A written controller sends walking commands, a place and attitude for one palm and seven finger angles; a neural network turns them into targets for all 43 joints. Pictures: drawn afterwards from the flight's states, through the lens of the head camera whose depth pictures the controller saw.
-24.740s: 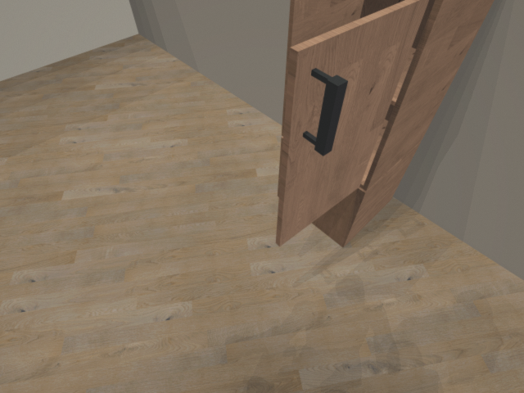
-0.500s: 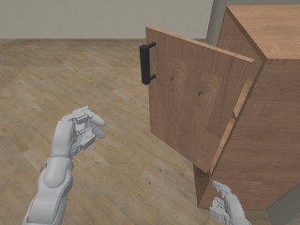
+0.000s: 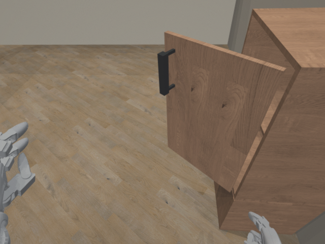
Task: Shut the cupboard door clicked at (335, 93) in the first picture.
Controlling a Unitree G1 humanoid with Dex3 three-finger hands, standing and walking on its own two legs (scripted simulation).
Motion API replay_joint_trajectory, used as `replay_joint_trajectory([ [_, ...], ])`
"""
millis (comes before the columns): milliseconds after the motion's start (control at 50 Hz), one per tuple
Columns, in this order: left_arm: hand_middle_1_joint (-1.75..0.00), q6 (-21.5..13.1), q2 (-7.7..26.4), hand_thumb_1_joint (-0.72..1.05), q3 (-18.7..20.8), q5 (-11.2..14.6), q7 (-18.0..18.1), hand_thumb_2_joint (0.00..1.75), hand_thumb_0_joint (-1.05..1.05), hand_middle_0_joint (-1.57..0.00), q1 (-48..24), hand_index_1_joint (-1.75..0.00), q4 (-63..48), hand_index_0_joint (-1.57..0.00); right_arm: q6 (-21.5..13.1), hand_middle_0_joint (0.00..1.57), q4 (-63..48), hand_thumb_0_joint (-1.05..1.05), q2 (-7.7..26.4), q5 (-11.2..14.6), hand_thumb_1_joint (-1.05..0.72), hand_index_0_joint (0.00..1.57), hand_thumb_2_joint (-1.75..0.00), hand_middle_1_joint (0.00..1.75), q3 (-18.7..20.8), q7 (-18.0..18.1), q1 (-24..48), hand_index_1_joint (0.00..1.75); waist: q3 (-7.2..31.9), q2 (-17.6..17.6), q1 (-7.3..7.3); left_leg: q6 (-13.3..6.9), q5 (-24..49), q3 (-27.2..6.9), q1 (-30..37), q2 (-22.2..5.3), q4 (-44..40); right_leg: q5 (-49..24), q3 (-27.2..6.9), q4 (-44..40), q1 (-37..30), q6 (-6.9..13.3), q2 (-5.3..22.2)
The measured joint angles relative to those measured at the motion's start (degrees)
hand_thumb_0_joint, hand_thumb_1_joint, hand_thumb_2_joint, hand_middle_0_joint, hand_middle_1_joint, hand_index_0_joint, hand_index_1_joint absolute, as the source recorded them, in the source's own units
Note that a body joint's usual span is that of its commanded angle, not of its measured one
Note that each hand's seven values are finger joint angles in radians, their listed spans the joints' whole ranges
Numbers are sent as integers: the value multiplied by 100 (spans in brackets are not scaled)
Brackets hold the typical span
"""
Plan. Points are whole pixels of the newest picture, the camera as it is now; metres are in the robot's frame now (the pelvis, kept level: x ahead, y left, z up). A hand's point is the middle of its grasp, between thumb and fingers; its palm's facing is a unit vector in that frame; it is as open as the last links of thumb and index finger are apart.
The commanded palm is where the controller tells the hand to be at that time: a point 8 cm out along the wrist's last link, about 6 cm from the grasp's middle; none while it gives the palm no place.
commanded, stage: draw the hand back to the body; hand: left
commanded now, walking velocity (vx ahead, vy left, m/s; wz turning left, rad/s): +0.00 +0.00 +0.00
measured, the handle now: (168, 72) +0.62 +0.07 +0.12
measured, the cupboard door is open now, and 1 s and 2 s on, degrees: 50 50 50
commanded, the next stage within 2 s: step back with the hand held close in 0.28 s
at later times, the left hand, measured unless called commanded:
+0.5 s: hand (41, 171) +0.19 +0.26 +0.16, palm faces +0.44 -0.78 -0.43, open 7.4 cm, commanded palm +0.14 +0.29 +0.17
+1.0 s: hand (21, 194) +0.15 +0.28 +0.15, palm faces +0.39 -0.78 -0.49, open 7.4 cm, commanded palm +0.09 +0.31 +0.17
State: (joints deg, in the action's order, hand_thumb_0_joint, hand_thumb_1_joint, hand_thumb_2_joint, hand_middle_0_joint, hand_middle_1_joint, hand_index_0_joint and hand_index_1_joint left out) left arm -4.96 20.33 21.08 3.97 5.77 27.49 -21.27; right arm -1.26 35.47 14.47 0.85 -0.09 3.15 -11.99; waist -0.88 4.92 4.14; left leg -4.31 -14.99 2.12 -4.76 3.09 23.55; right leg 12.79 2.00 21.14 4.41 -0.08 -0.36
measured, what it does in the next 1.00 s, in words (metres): shifts its weight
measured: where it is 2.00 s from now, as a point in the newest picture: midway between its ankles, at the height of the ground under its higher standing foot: outside the picture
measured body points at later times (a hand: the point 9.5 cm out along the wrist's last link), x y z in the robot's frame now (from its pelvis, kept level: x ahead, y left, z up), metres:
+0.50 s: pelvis +0.00 -0.01 +0.00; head -0.01 -0.03 +0.45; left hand +0.16 +0.30 +0.18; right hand +0.18 -0.23 -0.09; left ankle -0.02 +0.06 -0.74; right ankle -0.01 -0.12 -0.74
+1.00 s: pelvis -0.06 +0.02 -0.02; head -0.05 +0.02 +0.43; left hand +0.12 +0.32 +0.18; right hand +0.10 -0.24 -0.09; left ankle -0.02 +0.06 -0.74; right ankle -0.01 -0.12 -0.74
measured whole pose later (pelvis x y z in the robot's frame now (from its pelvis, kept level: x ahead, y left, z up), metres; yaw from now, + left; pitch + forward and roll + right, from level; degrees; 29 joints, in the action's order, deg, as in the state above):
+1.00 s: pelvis -0.06 +0.02 -0.02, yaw -2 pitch +0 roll -1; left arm -11.6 23.9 25.5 2.1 7.0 30.6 -27.6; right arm 1.7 29.5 13.7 1.2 0.4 4.8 -12.2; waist -0.6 0.5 0.6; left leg -6.5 -15.6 5.3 -20.8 3.0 35.7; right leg 12.8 -0.5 34.0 21.5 -1.4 0.0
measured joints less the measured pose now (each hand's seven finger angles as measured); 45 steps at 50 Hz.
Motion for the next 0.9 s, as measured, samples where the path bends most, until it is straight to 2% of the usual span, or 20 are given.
replay_joint_trajectory([
  [60, -38, -24, -124, 89, -77, -21, 44, 90, 1, -27, -142, -37, 46, -27, -85, 20, 31, 1, 13, -15, -91, 20, -90, 30, -11, 18, 66, 30, -26, -14, 62, -6, 32, -37, -11, 25, -7, 2, 38, 26, 12, -1, 26],
  [140, -34, -25, -218, 89, -202, -31, 43, 90, 1, -23, -250, -33, 60, -24, -143, 20, 41, 1, -58, -34, -91, 20, -90, 30, -68, 30, 158, 30, -40, -57, 73, 5, 55, -53, -9, 20, -17, -11, 55, 22, 11, 16, 20],
  [280, -31, -13, -116, 89, -213, -24, -1, 90, 1, -21, -204, -31, -35, -21, -178, 21, -7, 1, -202, -64, -91, 20, -90, 30, -167, 5, 173, 30, -22, -75, 10, 49, 39, -23, 30, -40, -24, -36, 23, -29, -33, 56, -40],
  [440, -31, -12, -67, 89, -95, 7, -46, 90, 1, -21, -162, -30, 10, -21, -60, 21, -3, 1, -161, -41, -90, 20, -90, 30, -153, -7, 68, 30, -14, -19, -23, 67, 32, -3, -37, -87, -4, -55, 4, -52, 24, 82, -88],
  [560, -31, -367, 56, 89, 145, -5, -23, 90, 1, -21, 77, -30, -63, -21, 167, 21, -144, 1, -15, -11, -90, 20, -90, 30, -10, 10, 124, 30, 92, 12, -178, 46, -81, 69, -611, -151, 344, -56, -54, 158, 562, 75, -140],
  [720, -31, -377, 333, 89, 126, -29, -13, 90, 1, -21, 369, -30, -354, -21, 466, 21, -387, 1, 79, 54, -91, 20, -90, 30, 187, 150, 177, 30, 41, -208, -361, -55, -77, 258, -963, -31, 546, 73, -226, 710, 1114, -37, -8],
  [820, -31, -431, 525, 89, 322, -39, 28, 90, 1, -21, 435, -30, -556, -21, 489, 20, -569, 1, 3, 47, -91, 20, -90, 30, 164, 181, 147, 30, 18, -363, -396, -117, -51, 341, -1145, -5, 709, 61, -297, 943, 1343, -81, 23],
  [900, -31, -530, 516, 89, 422, -81, 70, 90, 1, -21, 404, -30, -622, -21, 427, 21, -628, 1, -44, 41, -91, 20, -90, 30, 111, 172, 88, 30, 30, -413, -388, -160, -49, 350, -1351, -15, 920, 18, -292, 1085, 1514, -102, 24],
])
